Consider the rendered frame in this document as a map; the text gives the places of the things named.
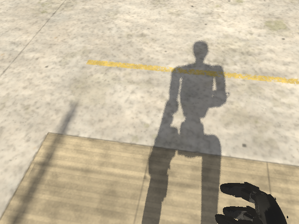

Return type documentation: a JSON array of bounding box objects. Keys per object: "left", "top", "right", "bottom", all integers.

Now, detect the right robot hand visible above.
[{"left": 215, "top": 182, "right": 289, "bottom": 224}]

